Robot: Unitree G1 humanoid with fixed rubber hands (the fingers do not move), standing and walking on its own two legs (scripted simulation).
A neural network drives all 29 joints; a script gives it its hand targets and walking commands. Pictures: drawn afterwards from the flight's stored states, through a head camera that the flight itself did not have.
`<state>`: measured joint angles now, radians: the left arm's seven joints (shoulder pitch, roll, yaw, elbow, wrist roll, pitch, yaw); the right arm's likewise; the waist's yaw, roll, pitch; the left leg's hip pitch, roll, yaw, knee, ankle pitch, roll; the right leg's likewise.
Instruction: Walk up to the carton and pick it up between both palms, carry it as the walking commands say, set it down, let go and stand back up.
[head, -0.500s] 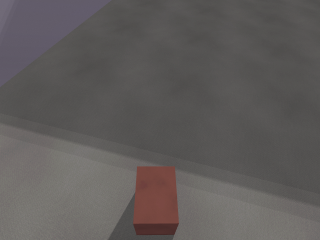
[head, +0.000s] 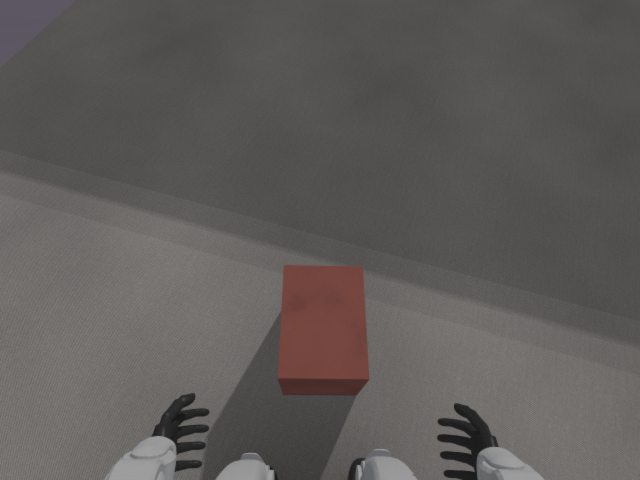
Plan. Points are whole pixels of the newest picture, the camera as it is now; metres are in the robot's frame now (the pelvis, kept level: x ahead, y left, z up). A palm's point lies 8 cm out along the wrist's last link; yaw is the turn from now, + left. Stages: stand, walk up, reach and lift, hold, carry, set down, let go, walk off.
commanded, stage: reach and lift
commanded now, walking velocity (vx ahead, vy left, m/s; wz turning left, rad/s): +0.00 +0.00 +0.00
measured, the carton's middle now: (321, 332) +0.46 -0.02 -0.62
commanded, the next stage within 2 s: none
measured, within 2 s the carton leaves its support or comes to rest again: neither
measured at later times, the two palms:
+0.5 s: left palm (190, 373) +0.26 +0.19 -0.14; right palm (471, 389) +0.24 -0.23 -0.14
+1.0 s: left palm (217, 289) +0.41 +0.18 -0.18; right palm (450, 298) +0.40 -0.23 -0.18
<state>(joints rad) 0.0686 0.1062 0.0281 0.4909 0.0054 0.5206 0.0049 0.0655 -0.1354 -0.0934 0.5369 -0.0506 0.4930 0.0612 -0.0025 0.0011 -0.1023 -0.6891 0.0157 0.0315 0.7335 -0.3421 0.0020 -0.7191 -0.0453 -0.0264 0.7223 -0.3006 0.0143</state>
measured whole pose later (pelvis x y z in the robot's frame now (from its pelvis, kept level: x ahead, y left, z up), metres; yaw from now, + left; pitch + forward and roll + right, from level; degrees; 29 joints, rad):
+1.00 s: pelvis -0.06 -0.01 -0.08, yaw +0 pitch +41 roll +1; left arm -0.93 0.22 0.26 0.86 -0.03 0.16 0.06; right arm -0.93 -0.25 -0.25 0.88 0.03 0.15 -0.02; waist -0.02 0.00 -0.09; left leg -1.43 0.03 0.02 1.07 -0.35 -0.01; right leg -1.47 -0.03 -0.01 1.05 -0.30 0.00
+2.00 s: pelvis -0.10 -0.01 -0.27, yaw +1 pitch +48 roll +1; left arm -1.28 0.30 0.20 0.96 -0.11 0.13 0.12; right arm -1.29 -0.36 -0.21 1.00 0.12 0.12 -0.07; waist -0.01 0.01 0.02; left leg -2.13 0.02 0.00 1.82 -0.53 -0.02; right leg -2.16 -0.04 0.01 1.79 -0.47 0.00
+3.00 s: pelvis -0.12 -0.01 -0.37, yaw +1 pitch +36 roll +1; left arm -1.51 0.36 0.04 1.19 -0.26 0.05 0.13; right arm -1.52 -0.41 -0.05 1.25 0.27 0.03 -0.10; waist -0.02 0.01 0.38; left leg -2.24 0.00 -0.01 2.18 -0.58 -0.03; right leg -2.28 -0.04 0.02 2.16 -0.51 0.00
